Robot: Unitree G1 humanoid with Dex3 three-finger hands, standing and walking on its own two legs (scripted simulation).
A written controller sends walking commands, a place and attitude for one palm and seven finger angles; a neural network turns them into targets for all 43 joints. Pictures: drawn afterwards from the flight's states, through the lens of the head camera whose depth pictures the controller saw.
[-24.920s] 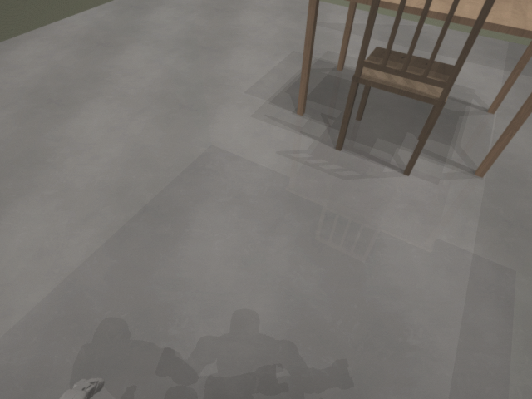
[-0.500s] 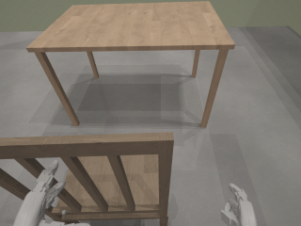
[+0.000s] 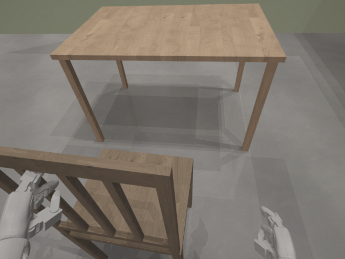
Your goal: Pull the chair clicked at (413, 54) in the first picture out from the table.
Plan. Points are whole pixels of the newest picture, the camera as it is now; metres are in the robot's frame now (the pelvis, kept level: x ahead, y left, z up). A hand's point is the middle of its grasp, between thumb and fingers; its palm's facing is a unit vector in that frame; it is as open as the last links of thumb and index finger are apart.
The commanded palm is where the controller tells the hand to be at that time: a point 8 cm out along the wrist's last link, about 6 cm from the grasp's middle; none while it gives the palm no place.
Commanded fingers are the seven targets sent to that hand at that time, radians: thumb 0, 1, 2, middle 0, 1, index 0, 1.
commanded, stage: draw the hand back to the body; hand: left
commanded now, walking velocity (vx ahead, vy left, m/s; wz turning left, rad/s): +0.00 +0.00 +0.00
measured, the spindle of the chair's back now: (93, 209) +0.23 +0.24 -0.04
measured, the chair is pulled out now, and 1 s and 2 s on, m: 0.60 0.60 0.60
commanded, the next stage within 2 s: step back with the hand held close in 0.28 s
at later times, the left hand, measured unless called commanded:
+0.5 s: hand (51, 212) +0.17 +0.26 +0.09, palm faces +0.25 -0.86 -0.45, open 7.3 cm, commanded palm +0.13 +0.31 +0.18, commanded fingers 0.00 0.90 0.90 -0.20 -0.30 -0.20 -0.30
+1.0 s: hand out of the picture +0.11 +0.28 +0.16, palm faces +0.33 -0.76 -0.56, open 7.0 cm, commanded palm +0.05 +0.32 +0.18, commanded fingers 0.00 0.90 0.90 -0.20 -0.30 -0.20 -0.30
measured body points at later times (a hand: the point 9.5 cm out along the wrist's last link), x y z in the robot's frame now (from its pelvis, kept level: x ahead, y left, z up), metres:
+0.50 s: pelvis -0.01 +0.01 +0.00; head +0.00 -0.01 +0.45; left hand +0.15 +0.30 +0.12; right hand +0.19 -0.20 -0.08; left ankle -0.01 +0.17 -0.73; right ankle -0.05 -0.12 -0.73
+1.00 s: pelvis -0.09 +0.02 -0.01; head -0.04 +0.02 +0.44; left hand +0.09 +0.32 +0.19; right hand +0.09 -0.22 -0.10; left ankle -0.01 +0.17 -0.73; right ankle -0.05 -0.12 -0.73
